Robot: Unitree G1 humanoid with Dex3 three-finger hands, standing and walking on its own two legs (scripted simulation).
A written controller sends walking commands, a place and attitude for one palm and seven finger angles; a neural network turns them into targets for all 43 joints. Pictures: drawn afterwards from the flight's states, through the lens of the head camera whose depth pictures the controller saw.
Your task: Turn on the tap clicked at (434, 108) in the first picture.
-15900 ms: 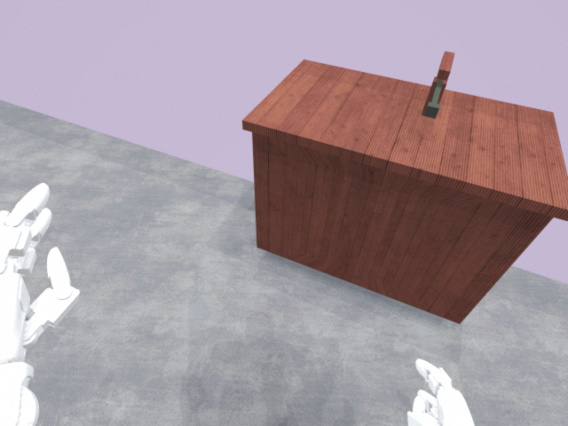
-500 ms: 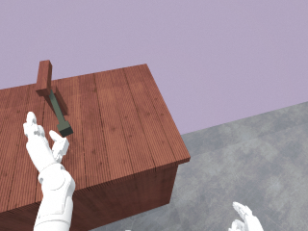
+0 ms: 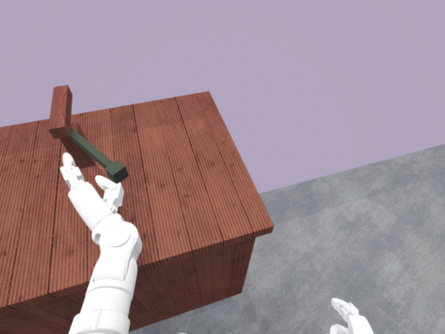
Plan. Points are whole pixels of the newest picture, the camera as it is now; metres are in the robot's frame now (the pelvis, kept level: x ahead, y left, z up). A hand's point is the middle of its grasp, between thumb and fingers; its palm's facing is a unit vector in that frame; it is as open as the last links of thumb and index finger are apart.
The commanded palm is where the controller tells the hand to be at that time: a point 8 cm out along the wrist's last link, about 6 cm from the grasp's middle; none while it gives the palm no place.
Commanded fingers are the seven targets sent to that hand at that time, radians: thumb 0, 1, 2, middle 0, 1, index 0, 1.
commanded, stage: push the lever round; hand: left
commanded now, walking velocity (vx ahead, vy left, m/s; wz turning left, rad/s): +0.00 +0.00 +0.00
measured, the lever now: (117, 172) +0.38 +0.22 +0.07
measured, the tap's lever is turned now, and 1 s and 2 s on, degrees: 32 62 86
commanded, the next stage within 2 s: lift the hand up off the lever in 1.42 s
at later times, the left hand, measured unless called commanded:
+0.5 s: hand (132, 175) +0.38 +0.20 +0.06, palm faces +0.78 -0.62 -0.07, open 7.8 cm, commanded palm +0.34 +0.21 +0.06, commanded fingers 0.00 0.90 0.90 -0.15 -0.15 -0.15 -0.15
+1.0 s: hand (149, 158) +0.43 +0.18 +0.06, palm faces +0.82 -0.56 -0.11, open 7.8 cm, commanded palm +0.38 +0.18 +0.06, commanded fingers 0.00 0.90 0.90 -0.15 -0.15 -0.15 -0.15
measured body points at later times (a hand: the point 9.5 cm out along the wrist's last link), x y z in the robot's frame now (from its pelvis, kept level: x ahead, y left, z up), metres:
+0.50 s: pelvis +0.00 +0.00 +0.00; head +0.03 +0.00 +0.45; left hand +0.34 +0.23 +0.07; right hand +0.14 -0.24 -0.12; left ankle +0.02 +0.13 -0.71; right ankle -0.01 -0.11 -0.71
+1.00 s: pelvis +0.00 -0.01 -0.01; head +0.05 -0.01 +0.44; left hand +0.38 +0.20 +0.07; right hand +0.10 -0.25 -0.15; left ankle +0.02 +0.13 -0.71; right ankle -0.01 -0.11 -0.71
